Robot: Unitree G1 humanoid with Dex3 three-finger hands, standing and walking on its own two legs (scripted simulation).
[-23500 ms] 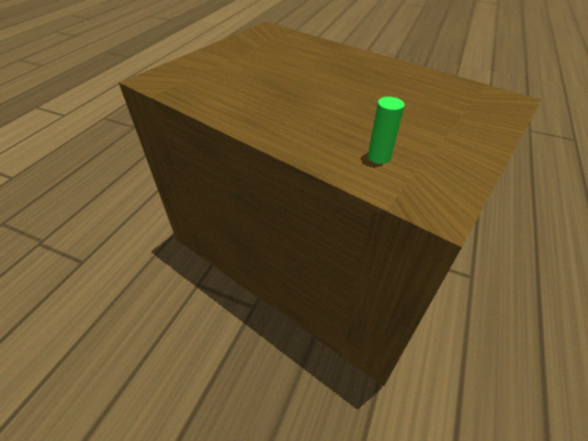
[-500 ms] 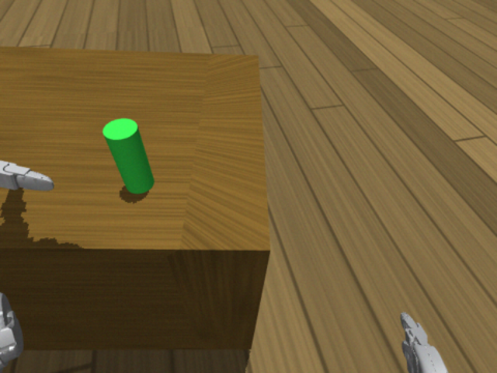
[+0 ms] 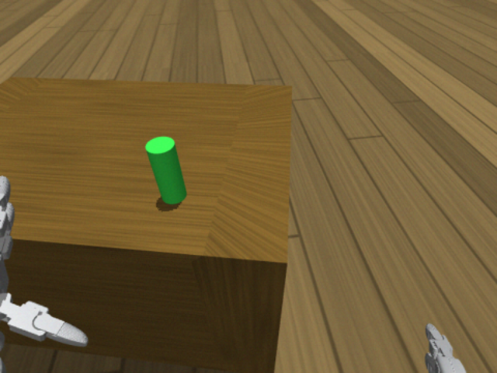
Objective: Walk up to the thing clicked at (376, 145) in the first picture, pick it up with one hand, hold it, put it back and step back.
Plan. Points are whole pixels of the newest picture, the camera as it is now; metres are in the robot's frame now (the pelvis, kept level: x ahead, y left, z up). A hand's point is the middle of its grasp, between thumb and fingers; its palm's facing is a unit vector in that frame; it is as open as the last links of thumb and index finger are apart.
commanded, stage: sink last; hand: left
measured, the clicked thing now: (167, 172) +0.49 +0.20 +0.07
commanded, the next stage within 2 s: home in 0.38 s
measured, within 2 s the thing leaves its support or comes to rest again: neither
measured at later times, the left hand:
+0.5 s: hand (13, 322) +0.16 +0.27 +0.15, palm faces +0.42 -0.79 -0.45, open 17.4 cm
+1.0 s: hand out of the picture +0.14 +0.20 -0.04, palm faces +0.16 -0.96 -0.24, open 17.6 cm
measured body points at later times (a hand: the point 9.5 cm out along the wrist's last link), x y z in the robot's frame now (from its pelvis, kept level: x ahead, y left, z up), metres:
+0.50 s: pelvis -0.03 -0.01 -0.01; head -0.04 -0.02 +0.44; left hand +0.13 +0.31 +0.18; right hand +0.13 -0.29 -0.04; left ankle +0.00 +0.14 -0.71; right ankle +0.01 -0.15 -0.71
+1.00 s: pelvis -0.02 +0.00 -0.01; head -0.01 +0.00 +0.44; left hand +0.13 +0.25 -0.02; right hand +0.15 -0.23 -0.06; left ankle +0.00 +0.14 -0.71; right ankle +0.01 -0.15 -0.71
